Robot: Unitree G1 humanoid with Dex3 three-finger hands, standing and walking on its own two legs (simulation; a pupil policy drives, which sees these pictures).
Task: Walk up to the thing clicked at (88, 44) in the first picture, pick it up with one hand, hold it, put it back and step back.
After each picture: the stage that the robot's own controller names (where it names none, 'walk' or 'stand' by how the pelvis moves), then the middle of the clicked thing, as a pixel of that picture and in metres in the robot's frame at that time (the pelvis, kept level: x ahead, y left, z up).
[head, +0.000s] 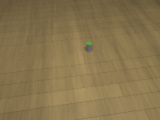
stand; (89, 47) +1.37 -0.02 -0.72
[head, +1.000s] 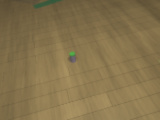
walk; (72, 57) +1.23 +0.26 -0.71
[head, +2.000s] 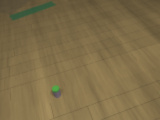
walk; (56, 91) +0.74 +0.33 -0.71
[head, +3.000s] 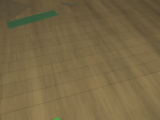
walk; out of the picture +0.47 +0.20 -0.70
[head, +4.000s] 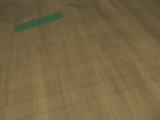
stand; out of the picture +0.39 +0.20 -0.71
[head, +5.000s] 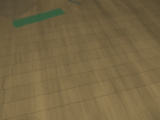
stand; out of the picture +0.37 +0.20 -0.72
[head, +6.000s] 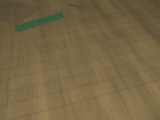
stand; out of the picture +0.41 +0.22 -0.73
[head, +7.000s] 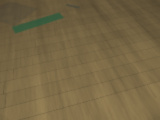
stand; out of the picture +0.38 +0.22 -0.73
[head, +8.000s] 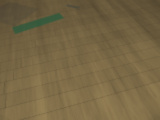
stand; out of the picture +0.38 +0.22 -0.73
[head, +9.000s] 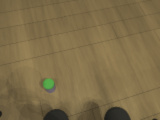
go down; (49, 85) +0.44 +0.19 -0.50
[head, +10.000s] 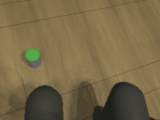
go down; (33, 58) +0.49 +0.21 -0.32
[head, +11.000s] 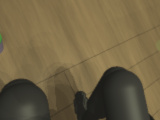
close in; out of the picture +0.48 +0.24 -0.26
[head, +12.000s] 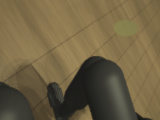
close; out of the picture +0.47 +0.27 -0.24
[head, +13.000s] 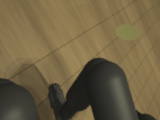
lift; out of the picture +0.45 +0.25 -0.24
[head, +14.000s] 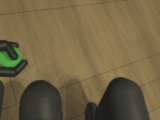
lift; (12, 62) +0.39 +0.25 -0.13
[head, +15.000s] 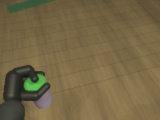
hold; (39, 92) +0.33 +0.17 +0.01
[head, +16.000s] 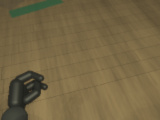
hold; out of the picture +0.17 +0.11 -0.57
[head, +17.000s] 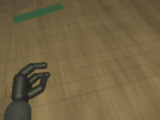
stand; out of the picture +0.10 -0.01 -0.71
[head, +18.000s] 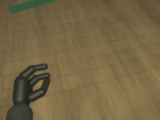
stand; out of the picture +0.07 -0.02 -0.69
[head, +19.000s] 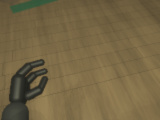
stand; out of the picture +0.04 -0.03 -0.69
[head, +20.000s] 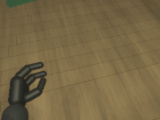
stand; out of the picture +0.01 -0.04 -0.68
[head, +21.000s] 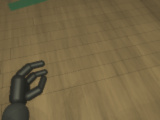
stand; out of the picture -0.03 -0.04 -0.68
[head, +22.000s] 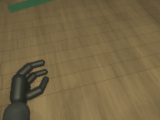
stand; out of the picture -0.05 -0.04 -0.68
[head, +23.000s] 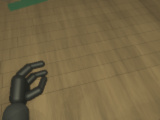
stand; out of the picture -0.06 -0.04 -0.68
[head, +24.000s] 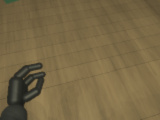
stand; out of the picture -0.07 -0.04 -0.67
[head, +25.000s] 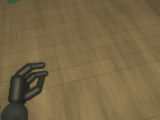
stand; out of the picture -0.08 -0.05 -0.67
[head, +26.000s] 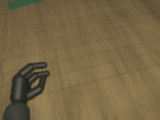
stand; out of the picture -0.09 -0.05 -0.68
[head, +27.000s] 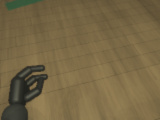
stand; out of the picture -0.09 -0.05 -0.68
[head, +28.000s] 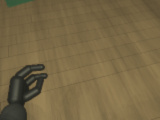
stand; out of the picture -0.10 -0.05 -0.68
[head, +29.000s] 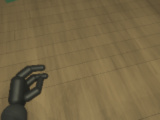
stand; out of the picture -0.10 -0.05 -0.67
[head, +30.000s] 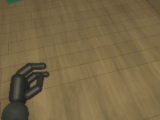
close; out of the picture -0.11 -0.06 -0.67
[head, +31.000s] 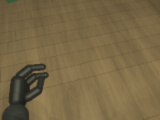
close; out of the picture -0.12 -0.05 -0.66
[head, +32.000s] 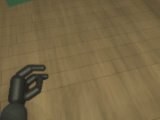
close; out of the picture -0.13 -0.06 -0.68
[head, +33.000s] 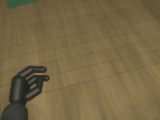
close; out of the picture -0.14 -0.06 -0.68
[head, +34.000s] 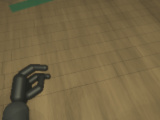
close; out of the picture -0.15 -0.06 -0.69
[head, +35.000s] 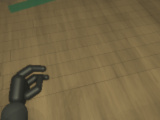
close; out of the picture -0.16 -0.06 -0.69
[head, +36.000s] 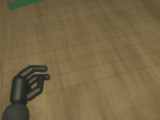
close; out of the picture -0.17 -0.06 -0.68
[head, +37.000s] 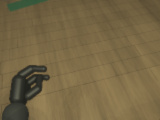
close; out of the picture -0.18 -0.06 -0.69
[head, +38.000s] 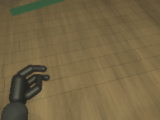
close; out of the picture -0.19 -0.07 -0.69
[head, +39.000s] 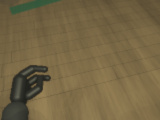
close; out of the picture -0.21 -0.06 -0.69
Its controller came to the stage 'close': yes
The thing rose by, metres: 0.70
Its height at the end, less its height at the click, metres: -0.02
